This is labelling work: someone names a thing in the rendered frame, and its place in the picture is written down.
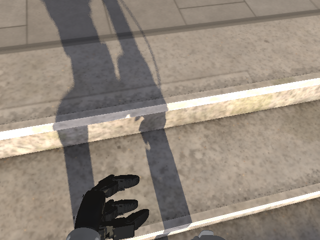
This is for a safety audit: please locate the left robot forearm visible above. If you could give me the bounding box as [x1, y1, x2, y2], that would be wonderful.
[66, 227, 101, 240]

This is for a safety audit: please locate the right robot shin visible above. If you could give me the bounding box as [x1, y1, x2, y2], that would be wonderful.
[198, 230, 214, 238]

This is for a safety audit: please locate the left robot hand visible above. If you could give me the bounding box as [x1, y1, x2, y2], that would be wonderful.
[73, 174, 149, 240]

